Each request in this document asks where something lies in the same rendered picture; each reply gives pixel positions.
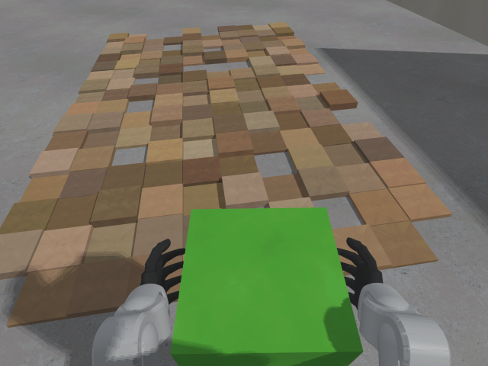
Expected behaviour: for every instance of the robot right hand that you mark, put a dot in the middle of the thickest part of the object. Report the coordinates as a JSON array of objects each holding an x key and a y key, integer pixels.
[{"x": 365, "y": 271}]

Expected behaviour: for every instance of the robot left hand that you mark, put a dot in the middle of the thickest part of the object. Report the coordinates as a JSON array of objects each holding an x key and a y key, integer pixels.
[{"x": 155, "y": 273}]

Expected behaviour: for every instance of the carton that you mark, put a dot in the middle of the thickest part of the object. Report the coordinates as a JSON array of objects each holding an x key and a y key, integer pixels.
[{"x": 263, "y": 287}]

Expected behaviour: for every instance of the robot right forearm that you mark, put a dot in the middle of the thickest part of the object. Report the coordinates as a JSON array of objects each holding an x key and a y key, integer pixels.
[{"x": 401, "y": 336}]

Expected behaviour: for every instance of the robot left forearm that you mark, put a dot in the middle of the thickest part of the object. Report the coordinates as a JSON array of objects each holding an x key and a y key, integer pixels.
[{"x": 133, "y": 335}]

